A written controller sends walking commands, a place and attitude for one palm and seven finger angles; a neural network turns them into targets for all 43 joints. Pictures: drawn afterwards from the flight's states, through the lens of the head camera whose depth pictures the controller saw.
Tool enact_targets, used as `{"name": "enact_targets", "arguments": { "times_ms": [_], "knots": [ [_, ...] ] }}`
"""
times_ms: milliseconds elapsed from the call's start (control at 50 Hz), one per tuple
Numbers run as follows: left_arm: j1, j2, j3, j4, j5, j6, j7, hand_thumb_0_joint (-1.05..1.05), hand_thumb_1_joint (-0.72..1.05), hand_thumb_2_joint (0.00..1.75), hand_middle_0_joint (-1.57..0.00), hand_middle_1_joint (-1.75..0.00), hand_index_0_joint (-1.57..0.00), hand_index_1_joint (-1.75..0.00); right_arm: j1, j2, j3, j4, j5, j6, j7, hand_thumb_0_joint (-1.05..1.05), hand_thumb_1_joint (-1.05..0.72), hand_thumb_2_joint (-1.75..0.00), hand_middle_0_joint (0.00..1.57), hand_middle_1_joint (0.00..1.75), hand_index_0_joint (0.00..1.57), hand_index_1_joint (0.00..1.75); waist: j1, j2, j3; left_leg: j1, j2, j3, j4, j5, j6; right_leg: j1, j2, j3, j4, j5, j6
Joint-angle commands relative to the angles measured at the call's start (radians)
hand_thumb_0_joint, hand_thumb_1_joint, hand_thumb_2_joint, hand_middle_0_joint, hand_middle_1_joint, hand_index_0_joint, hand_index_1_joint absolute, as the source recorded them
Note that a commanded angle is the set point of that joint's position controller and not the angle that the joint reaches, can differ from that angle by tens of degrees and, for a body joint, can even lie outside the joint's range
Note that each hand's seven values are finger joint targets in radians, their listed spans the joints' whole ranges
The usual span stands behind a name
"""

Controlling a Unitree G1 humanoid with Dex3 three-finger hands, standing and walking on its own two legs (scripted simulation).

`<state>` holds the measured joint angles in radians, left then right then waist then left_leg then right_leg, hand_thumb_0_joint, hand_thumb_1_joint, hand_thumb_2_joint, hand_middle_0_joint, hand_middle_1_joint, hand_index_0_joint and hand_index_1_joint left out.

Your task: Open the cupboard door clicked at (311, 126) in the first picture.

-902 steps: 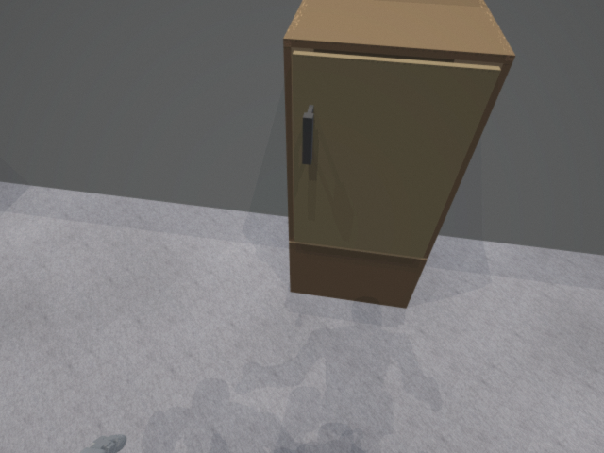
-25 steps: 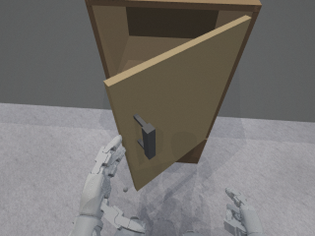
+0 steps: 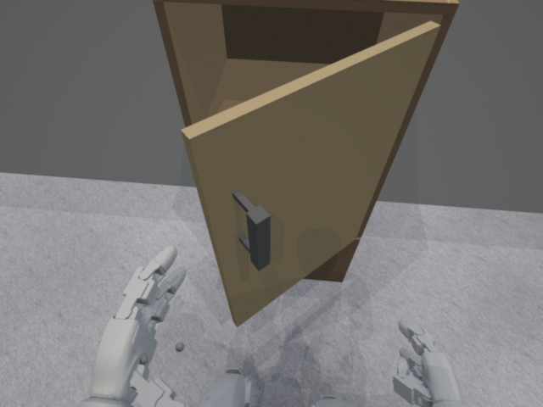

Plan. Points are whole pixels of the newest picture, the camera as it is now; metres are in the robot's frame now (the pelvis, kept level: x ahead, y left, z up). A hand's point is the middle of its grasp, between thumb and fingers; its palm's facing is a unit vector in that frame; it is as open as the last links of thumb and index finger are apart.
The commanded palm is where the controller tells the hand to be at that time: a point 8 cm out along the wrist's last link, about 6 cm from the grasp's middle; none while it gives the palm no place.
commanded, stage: draw the hand back to the body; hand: left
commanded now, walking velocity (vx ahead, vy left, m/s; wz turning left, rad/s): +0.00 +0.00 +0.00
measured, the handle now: (250, 230) +0.34 +0.06 +0.09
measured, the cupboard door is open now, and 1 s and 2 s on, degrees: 43 43 43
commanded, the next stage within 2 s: step back with the hand held close in 1.54 s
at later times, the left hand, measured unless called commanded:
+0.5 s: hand (101, 327) +0.19 +0.18 +0.15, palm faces +0.00 -0.99 -0.10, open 16.1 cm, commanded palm +0.15 +0.24 +0.16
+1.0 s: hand out of the picture +0.22 +0.26 +0.22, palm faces +0.35 -0.85 -0.38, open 11.0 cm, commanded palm +0.17 +0.31 +0.24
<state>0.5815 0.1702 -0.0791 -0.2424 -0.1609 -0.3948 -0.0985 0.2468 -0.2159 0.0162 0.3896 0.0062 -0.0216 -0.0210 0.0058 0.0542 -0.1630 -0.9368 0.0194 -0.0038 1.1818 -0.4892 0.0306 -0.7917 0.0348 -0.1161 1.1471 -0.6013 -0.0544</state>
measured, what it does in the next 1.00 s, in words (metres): rises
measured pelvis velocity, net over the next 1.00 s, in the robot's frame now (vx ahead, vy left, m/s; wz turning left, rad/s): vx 0.04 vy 0.03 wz -0.01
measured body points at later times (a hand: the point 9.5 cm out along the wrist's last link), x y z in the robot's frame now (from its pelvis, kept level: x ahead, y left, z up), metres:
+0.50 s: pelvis +0.01 +0.01 +0.04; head +0.01 +0.01 +0.49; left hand +0.18 +0.24 +0.15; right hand +0.20 -0.22 -0.02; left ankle +0.05 +0.10 -0.65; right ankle -0.02 -0.09 -0.65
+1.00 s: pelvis +0.04 +0.03 +0.09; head +0.01 +0.01 +0.54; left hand +0.20 +0.31 +0.24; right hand +0.22 -0.18 +0.01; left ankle +0.05 +0.10 -0.65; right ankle -0.02 -0.09 -0.65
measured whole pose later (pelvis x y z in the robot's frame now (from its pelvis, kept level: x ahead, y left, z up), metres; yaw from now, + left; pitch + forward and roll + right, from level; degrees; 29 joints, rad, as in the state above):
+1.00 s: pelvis +0.04 +0.03 +0.09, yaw -1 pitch -1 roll -1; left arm 0.55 0.35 0.23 -0.44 -0.07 -0.03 0.13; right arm 0.23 -0.22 0.07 0.56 0.01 -0.07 -0.08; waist 0.05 0.05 -0.05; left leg -0.26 -0.03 0.05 0.56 -0.28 0.06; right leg -0.13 0.01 -0.05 0.50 -0.35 0.00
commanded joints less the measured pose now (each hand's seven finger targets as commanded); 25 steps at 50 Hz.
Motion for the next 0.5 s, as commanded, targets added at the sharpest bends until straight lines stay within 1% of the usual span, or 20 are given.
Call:
{"name": "enact_targets", "arguments": {
  "times_ms": [0, 20, 40, 80, 100, 140, 160, 180, 200, 220, 240, 260, 280, 320, 340, 380, 400, 440, 460, 480],
  "knots": [
    [0.018, 0.112, 0.089, -0.302, -0.022, -0.055, -0.002, 0.00, -0.50, 0.30, -0.15, -0.30, -0.15, -0.30, -0.042, -0.104, -0.053, -0.175, 0.014, -0.058, -0.018, 0.00, -0.90, -0.90, 0.20, 0.30, 0.20, 0.30, 0.002, -0.009, -0.203, 0.265, -0.024, -0.044, -0.191, 0.194, 0.002, 0.088, 0.002, 0.110, -0.234, 0.294, 0.029],
    [0.035, 0.123, 0.103, -0.308, -0.022, -0.036, -0.002, 0.00, -0.50, 0.30, -0.15, -0.30, -0.15, -0.30, -0.046, -0.102, -0.053, -0.178, 0.019, -0.052, -0.020, 0.00, -0.90, -0.90, 0.20, 0.30, 0.20, 0.30, 0.006, -0.009, -0.199, 0.277, -0.025, -0.042, -0.205, 0.201, 0.002, 0.102, 0.002, 0.107, -0.244, 0.305, 0.030],
    [0.052, 0.138, 0.127, -0.289, -0.022, -0.008, -0.002, 0.00, -0.50, 0.30, -0.15, -0.30, -0.15, -0.30, -0.047, -0.101, -0.054, -0.176, 0.021, -0.044, -0.023, 0.00, -0.90, -0.90, 0.20, 0.30, 0.20, 0.30, 0.011, -0.028, -0.194, 0.274, -0.024, -0.042, -0.215, 0.204, 0.004, 0.127, 0.004, 0.111, -0.259, 0.308, 0.033],
    [0.056, 0.129, 0.135, -0.281, -0.031, 0.031, -0.005, 0.00, -0.50, 0.30, -0.15, -0.30, -0.15, -0.30, -0.056, -0.097, -0.049, -0.176, 0.030, -0.037, -0.026, 0.00, -0.90, -0.90, 0.20, 0.30, 0.20, 0.30, 0.003, -0.017, -0.136, 0.281, -0.024, -0.038, -0.239, 0.187, 0.002, 0.129, 0.002, 0.109, -0.289, 0.294, 0.037],
    [0.042, 0.115, 0.122, -0.285, -0.040, 0.047, -0.010, 0.00, -0.50, 0.30, -0.15, -0.30, -0.15, -0.30, -0.061, -0.098, -0.043, -0.179, 0.033, -0.037, -0.028, 0.00, -0.90, -0.90, 0.20, 0.30, 0.20, 0.30, -0.008, -0.017, -0.110, 0.286, -0.024, -0.039, -0.249, 0.170, 0.004, 0.123, 0.001, 0.108, -0.309, 0.278, 0.040],
    [0.042, 0.126, 0.158, -0.256, -0.062, 0.071, -0.021, 0.00, -0.50, 0.30, -0.15, -0.30, -0.15, -0.30, -0.069, -0.104, -0.042, -0.171, 0.035, -0.039, -0.037, 0.00, -0.90, -0.90, 0.20, 0.30, 0.20, 0.30, -0.012, -0.066, -0.074, 0.282, -0.022, -0.043, -0.261, 0.153, 0.004, 0.139, 0.000, 0.116, -0.344, 0.250, 0.046],
    [0.035, 0.117, 0.151, -0.259, -0.073, 0.076, -0.031, 0.00, -0.50, 0.30, -0.15, -0.30, -0.15, -0.30, -0.067, -0.106, -0.037, -0.173, 0.036, -0.043, -0.039, 0.00, -0.90, -0.90, 0.20, 0.30, 0.20, 0.30, -0.019, -0.075, -0.057, 0.284, -0.023, -0.043, -0.268, 0.143, 0.005, 0.139, -0.003, 0.115, -0.358, 0.237, 0.048],
    [0.019, 0.132, 0.170, -0.269, -0.086, 0.075, -0.040, 0.00, -0.50, 0.30, -0.15, -0.30, -0.15, -0.30, -0.066, -0.110, -0.037, -0.170, 0.037, -0.049, -0.043, 0.00, -0.90, -0.90, 0.20, 0.30, 0.20, 0.30, -0.019, -0.070, -0.048, 0.290, -0.023, -0.044, -0.272, 0.141, 0.004, 0.144, -0.006, 0.123, -0.371, 0.234, 0.051],
    [0.020, 0.143, 0.183, -0.283, -0.095, 0.071, -0.050, 0.00, -0.50, 0.30, -0.15, -0.30, -0.15, -0.30, -0.064, -0.112, -0.035, -0.168, 0.036, -0.054, -0.046, 0.00, -0.90, -0.90, 0.20, 0.30, 0.20, 0.30, -0.014, -0.059, -0.057, 0.301, -0.024, -0.043, -0.278, 0.145, 0.003, 0.157, -0.008, 0.124, -0.377, 0.235, 0.050],
    [0.020, 0.148, 0.189, -0.284, -0.105, 0.071, -0.061, 0.00, -0.50, 0.30, -0.15, -0.30, -0.15, -0.30, -0.062, -0.113, -0.032, -0.168, 0.037, -0.060, -0.048, 0.00, -0.90, -0.90, 0.20, 0.30, 0.20, 0.30, -0.017, -0.055, -0.042, 0.307, -0.023, -0.044, -0.284, 0.143, 0.003, 0.155, -0.008, 0.123, -0.386, 0.236, 0.051],
    [0.002, 0.172, 0.206, -0.300, -0.108, 0.064, -0.066, 0.00, -0.50, 0.30, -0.15, -0.30, -0.15, -0.30, -0.065, -0.120, -0.032, -0.163, 0.038, -0.066, -0.051, 0.00, -0.90, -0.90, 0.20, 0.30, 0.20, 0.30, -0.014, -0.038, -0.053, 0.322, -0.023, -0.045, -0.288, 0.155, 0.005, 0.169, -0.008, 0.127, -0.390, 0.238, 0.048],
    [-0.001, 0.167, 0.203, -0.310, -0.116, 0.060, -0.075, 0.00, -0.50, 0.30, -0.15, -0.30, -0.15, -0.30, -0.064, -0.115, -0.029, -0.164, 0.038, -0.074, -0.050, 0.00, -0.90, -0.90, 0.20, 0.30, 0.20, 0.30, -0.012, -0.020, -0.045, 0.335, -0.024, -0.046, -0.300, 0.158, 0.004, 0.169, -0.007, 0.121, -0.393, 0.242, 0.046],
    [-0.003, 0.185, 0.225, -0.316, -0.122, 0.055, -0.081, 0.00, -0.50, 0.30, -0.15, -0.30, -0.15, -0.30, -0.060, -0.117, -0.030, -0.157, 0.040, -0.080, -0.051, 0.00, -0.90, -0.90, 0.20, 0.30, 0.20, 0.30, -0.010, -0.012, -0.053, 0.349, -0.023, -0.047, -0.305, 0.164, 0.003, 0.173, -0.006, 0.118, -0.396, 0.248, 0.045],
    [0.012, 0.190, 0.243, -0.323, -0.133, 0.054, -0.092, 0.00, -0.50, 0.30, -0.15, -0.30, -0.15, -0.30, -0.056, -0.116, -0.030, -0.153, 0.042, -0.092, -0.050, 0.00, -0.90, -0.90, 0.20, 0.30, 0.20, 0.30, -0.002, -0.011, -0.066, 0.378, -0.023, -0.050, -0.324, 0.190, 0.003, 0.194, -0.001, 0.106, -0.396, 0.286, 0.043],
    [0.022, 0.204, 0.260, -0.318, -0.134, 0.061, -0.096, 0.00, -0.50, 0.30, -0.15, -0.30, -0.15, -0.30, -0.061, -0.119, -0.031, -0.148, 0.043, -0.095, -0.049, 0.00, -0.90, -0.90, 0.20, 0.30, 0.20, 0.30, 0.003, -0.003, -0.067, 0.384, -0.023, -0.052, -0.328, 0.207, 0.004, 0.209, 0.000, 0.105, -0.399, 0.307, 0.042],
    [0.026, 0.203, 0.270, -0.312, -0.143, 0.078, -0.109, 0.00, -0.43, 0.33, -0.15, -0.30, -0.15, -0.30, -0.063, -0.119, -0.031, -0.144, 0.049, -0.101, -0.049, 0.00, -0.90, -0.90, 0.20, 0.30, 0.20, 0.30, 0.002, -0.004, -0.047, 0.405, -0.022, -0.050, -0.347, 0.217, 0.004, 0.213, 0.002, 0.093, -0.409, 0.326, 0.044],
    [0.019, 0.200, 0.272, -0.324, -0.149, 0.088, -0.114, 0.00, -0.40, 0.34, -0.15, -0.30, -0.15, -0.30, -0.068, -0.121, -0.030, -0.145, 0.051, -0.107, -0.048, 0.00, -0.90, -0.90, 0.20, 0.30, 0.20, 0.30, 0.004, 0.010, -0.044, 0.418, -0.023, -0.052, -0.358, 0.218, 0.003, 0.218, 0.004, 0.088, -0.413, 0.328, 0.043],
    [0.020, 0.213, 0.291, -0.332, -0.156, 0.112, -0.121, 0.00, -0.32, 0.37, -0.16, -0.30, -0.16, -0.30, -0.074, -0.123, -0.029, -0.139, 0.051, -0.115, -0.048, 0.00, -0.90, -0.90, 0.20, 0.30, 0.20, 0.30, 0.010, 0.018, -0.050, 0.439, -0.022, -0.055, -0.375, 0.233, 0.005, 0.242, 0.005, 0.081, -0.422, 0.341, 0.041],
    [0.036, 0.342, 0.321, -0.423, -0.007, 0.165, 0.025, 0.00, -0.29, 0.39, -0.16, -0.30, -0.16, -0.30, -0.083, -0.118, -0.029, -0.149, 0.039, -0.090, -0.078, 0.00, -0.90, -0.90, 0.20, 0.30, 0.20, 0.30, 0.067, 0.040, -0.050, 0.470, -0.007, -0.036, -0.421, 0.236, 0.003, 0.252, -0.030, 0.146, -0.496, 0.333, 0.022],
    [0.081, 0.246, 0.266, -0.409, 0.010, 0.209, 0.091, 0.00, -0.26, 0.40, -0.16, -0.30, -0.16, -0.30, -0.073, -0.095, -0.017, -0.145, 0.035, -0.081, -0.087, 0.00, -0.90, -0.90, 0.20, 0.30, 0.20, 0.30, 0.036, 0.028, -0.003, 0.490, -0.008, -0.034, -0.440, 0.225, 0.001, 0.253, -0.036, 0.130, -0.519, 0.313, 0.023]
  ]
}}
